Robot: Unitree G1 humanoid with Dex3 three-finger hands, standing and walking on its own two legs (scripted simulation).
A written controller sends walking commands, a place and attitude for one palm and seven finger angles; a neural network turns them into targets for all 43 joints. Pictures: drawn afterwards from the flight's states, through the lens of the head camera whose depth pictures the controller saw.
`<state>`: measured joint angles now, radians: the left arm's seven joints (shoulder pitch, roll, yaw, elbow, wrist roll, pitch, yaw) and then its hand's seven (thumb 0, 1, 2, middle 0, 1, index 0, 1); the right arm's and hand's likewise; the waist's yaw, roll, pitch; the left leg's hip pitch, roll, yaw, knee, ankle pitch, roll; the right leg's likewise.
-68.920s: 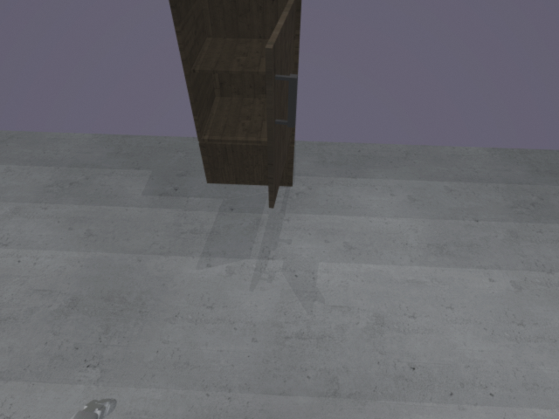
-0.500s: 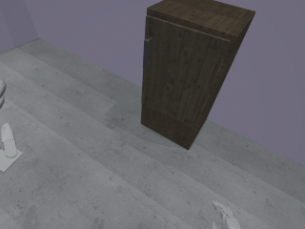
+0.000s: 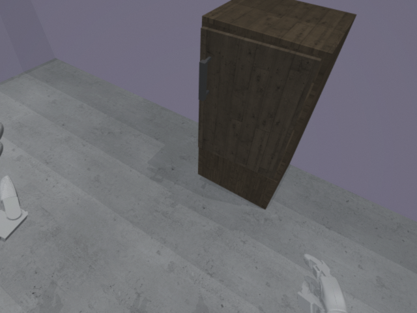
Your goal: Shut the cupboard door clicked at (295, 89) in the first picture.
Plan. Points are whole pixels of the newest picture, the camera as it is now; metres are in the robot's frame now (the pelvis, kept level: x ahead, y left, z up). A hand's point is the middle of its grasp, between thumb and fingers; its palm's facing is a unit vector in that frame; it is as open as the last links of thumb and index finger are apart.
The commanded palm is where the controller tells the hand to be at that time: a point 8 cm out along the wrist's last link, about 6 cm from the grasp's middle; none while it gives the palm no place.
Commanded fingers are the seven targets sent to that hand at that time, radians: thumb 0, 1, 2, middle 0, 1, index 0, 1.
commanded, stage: let the arm hang, fingers relaxed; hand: left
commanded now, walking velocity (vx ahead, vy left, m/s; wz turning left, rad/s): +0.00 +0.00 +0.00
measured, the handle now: (205, 79) +0.92 +0.05 -0.05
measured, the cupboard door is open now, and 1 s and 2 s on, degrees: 3 3 3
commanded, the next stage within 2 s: look to check the result in 1.14 s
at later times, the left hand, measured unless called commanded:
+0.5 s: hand out of the picture -0.04 +0.21 -0.18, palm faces +0.02 -0.98 -0.19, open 7.1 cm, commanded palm none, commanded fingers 0.00 0.90 0.90 -0.20 -0.30 -0.20 -0.30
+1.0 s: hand out of the picture +0.01 +0.24 -0.16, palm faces +0.00 -0.96 -0.27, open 7.4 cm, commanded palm none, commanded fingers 0.00 0.90 0.90 -0.20 -0.30 -0.20 -0.30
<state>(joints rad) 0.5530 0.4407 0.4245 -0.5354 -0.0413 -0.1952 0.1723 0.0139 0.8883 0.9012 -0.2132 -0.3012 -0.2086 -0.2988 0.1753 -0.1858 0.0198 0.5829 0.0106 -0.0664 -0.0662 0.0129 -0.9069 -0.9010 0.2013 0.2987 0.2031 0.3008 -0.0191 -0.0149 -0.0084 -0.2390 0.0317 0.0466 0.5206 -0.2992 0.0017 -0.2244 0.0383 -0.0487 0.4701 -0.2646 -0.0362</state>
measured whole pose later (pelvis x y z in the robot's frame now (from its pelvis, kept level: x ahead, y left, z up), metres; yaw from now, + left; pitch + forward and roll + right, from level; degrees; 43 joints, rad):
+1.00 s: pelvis -0.03 +0.02 +0.01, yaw +0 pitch -2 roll +0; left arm 0.21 0.25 0.01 1.10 0.02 0.00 0.01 0.00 0.91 0.90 -0.20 -0.30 -0.20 -0.30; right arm 0.22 -0.25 -0.01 1.09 -0.02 0.00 -0.01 0.01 -0.91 -0.90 0.20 0.30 0.20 0.30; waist 0.00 0.00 0.02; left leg -0.16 -0.02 0.07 0.37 -0.18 0.04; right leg -0.18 -0.01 -0.02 0.38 -0.17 0.00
